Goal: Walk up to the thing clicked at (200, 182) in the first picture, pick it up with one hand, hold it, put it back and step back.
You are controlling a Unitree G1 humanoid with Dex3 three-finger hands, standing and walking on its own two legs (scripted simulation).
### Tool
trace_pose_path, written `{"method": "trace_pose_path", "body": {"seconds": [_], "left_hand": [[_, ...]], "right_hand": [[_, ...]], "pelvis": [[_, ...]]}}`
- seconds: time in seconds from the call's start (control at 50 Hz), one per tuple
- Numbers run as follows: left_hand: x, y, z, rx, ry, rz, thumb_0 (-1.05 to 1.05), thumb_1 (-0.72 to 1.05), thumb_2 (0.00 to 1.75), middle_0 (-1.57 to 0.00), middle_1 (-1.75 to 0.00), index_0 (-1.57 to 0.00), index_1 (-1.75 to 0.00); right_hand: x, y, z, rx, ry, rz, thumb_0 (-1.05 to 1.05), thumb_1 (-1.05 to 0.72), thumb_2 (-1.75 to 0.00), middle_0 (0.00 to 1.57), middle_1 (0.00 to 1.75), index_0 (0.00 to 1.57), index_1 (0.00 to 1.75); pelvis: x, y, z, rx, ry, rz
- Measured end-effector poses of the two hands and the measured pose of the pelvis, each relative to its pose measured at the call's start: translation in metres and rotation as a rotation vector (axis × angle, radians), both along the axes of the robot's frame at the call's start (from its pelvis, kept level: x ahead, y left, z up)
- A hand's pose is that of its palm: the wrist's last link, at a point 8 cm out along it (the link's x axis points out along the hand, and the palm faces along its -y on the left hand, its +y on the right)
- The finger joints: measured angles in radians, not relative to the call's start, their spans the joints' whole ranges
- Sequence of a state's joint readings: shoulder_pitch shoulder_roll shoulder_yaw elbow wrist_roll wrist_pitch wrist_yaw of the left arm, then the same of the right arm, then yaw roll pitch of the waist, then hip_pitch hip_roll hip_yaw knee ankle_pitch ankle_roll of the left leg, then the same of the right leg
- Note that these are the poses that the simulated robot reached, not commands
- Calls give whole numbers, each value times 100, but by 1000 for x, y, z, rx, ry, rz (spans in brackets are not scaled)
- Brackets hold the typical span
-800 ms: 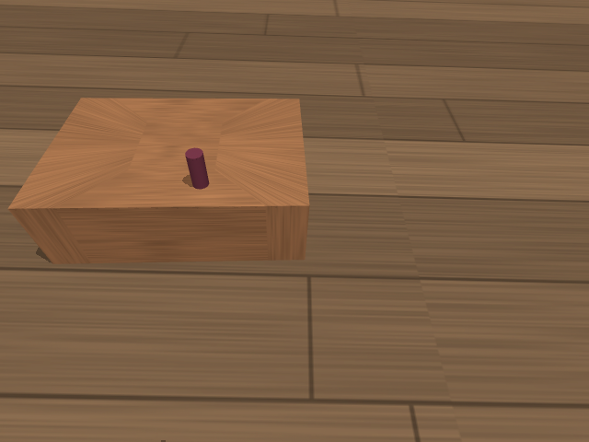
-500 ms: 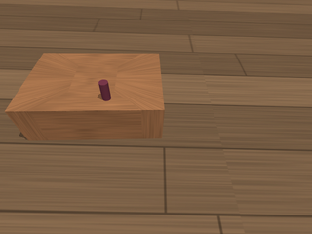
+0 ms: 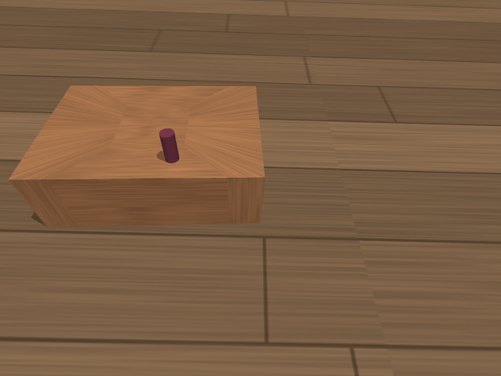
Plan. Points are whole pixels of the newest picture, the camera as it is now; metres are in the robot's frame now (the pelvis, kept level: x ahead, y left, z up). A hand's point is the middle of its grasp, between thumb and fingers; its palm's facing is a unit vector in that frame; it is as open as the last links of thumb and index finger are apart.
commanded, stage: stand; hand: left
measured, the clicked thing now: (169, 146) +1.06 +0.33 -0.38
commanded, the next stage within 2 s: walk up in 0.32 s
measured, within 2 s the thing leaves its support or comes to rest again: neither
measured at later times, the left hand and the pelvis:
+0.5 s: hand out of the picture +0.06 +0.28 -0.16, palm faces +0.04 -0.93 -0.35, open 7.4 cm; pelvis +0.02 +0.01 -0.01, yaw +2 degrees
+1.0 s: hand (61, 328) +0.25 +0.36 -0.15, palm faces -0.05 -0.94 -0.35, open 7.4 cm; pelvis +0.18 +0.09 -0.01, yaw +2 degrees
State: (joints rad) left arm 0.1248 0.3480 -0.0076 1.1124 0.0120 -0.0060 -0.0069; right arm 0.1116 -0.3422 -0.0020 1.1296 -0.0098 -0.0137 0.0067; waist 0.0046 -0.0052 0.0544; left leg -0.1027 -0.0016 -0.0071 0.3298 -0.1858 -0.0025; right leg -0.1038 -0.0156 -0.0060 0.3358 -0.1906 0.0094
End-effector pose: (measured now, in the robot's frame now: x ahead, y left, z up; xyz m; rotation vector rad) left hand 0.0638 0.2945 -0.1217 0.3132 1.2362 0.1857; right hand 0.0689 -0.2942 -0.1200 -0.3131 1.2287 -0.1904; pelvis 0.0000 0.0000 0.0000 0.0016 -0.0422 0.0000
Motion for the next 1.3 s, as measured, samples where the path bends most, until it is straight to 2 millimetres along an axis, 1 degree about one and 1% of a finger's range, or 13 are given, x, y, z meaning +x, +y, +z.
{"method": "trace_pose_path", "body": {"seconds": [0.32, 0.4, 0.46, 0.52, 0.6, 0.66, 0.72, 0.86, 1.02, 1.1, 1.14, 1.2, 1.3], "left_hand": [[0, 0, 0, 0, 1, 1, 0, 90, 90, -20, -30, -20, -30], [1, 7, 2, -6, -41, 8, 0, 90, 90, -21, -30, -20, -30], [-4, 20, 2, 12, -66, 25, 0, 90, 90, -21, -30, -20, -30], [-17, 38, 4, 27, -47, 64, 0, 90, 90, -21, -30, -21, -30], [-25, 70, 1, 41, 9, 100, 0, 90, 90, -21, -30, -21, -30], [-18, 97, -12, 46, 45, 105, 0, 90, 90, -21, -30, -20, -30], [3, 113, -18, 49, 71, 93, 0, 90, 90, -20, -30, -20, -30], [87, 120, -4, 17, -13, 17, 0, 90, 90, -20, -30, -20, -30], [195, 107, 12, 16, -101, -59, 0, 90, 90, -20, -30, -20, -30], [252, 96, 12, 47, -183, -73, 0, 90, 90, -20, -30, -20, -30], [272, 90, 14, 53, -232, -67, 0, 90, 90, -20, -30, -20, -30], [286, 85, 20, 43, -255, -45, 0, 90, 90, -20, -30, -20, -30], [292, 90, 22, 32, -196, -27, 0, 90, 90, -21, -30, -20, -30]], "right_hand": [[2, -1, 1, -5, -4, 4, 1, -90, -90, 20, 30, 21, 30], [4, -6, 1, 5, -24, 11, 1, -90, -90, 20, 30, 21, 30], [12, -11, 0, -15, -11, 32, 1, -90, -90, 20, 30, 21, 30], [30, -9, 3, -37, -3, 61, 1, -90, -90, 20, 30, 21, 30], [63, 6, 12, -56, -27, 100, 1, -90, -90, 20, 30, 20, 30], [89, 21, 13, -82, -72, 112, 1, -90, -90, 20, 30, 20, 30], [102, 37, 15, -89, -118, 90, 1, -90, -90, 20, 30, 21, 30], [111, 64, 22, -57, -88, 46, 1, -90, -90, 20, 30, 21, 30], [140, 63, 4, -14, -40, 11, 1, -90, -90, 21, 30, 21, 30], [171, 52, -17, -3, -20, 8, 1, -90, -90, 21, 30, 21, 30], [191, 51, -23, -2, -10, 20, 1, -90, -90, 20, 30, 21, 30], [228, 52, -19, 4, -28, 50, 1, -90, -90, 20, 30, 21, 30], [286, 57, -3, 2, -83, 97, 1, -90, -90, 20, 30, 21, 30]], "pelvis": [[1, 0, 0, -1, -1, -1], [7, 1, -4, -5, 4, 8], [14, 5, -9, -13, 11, 28], [24, 17, -10, -32, 4, 45], [45, 37, -12, -37, -2, 67], [63, 57, -22, -19, -11, 70], [80, 71, -26, -8, -15, 63], [126, 85, -10, 10, -22, 41], [189, 84, -13, 20, -25, 28], [227, 72, -27, 5, -25, 36], [241, 69, -30, -3, -31, 42], [260, 69, -24, -3, -35, 45], [292, 77, -15, -14, -18, 44]]}}
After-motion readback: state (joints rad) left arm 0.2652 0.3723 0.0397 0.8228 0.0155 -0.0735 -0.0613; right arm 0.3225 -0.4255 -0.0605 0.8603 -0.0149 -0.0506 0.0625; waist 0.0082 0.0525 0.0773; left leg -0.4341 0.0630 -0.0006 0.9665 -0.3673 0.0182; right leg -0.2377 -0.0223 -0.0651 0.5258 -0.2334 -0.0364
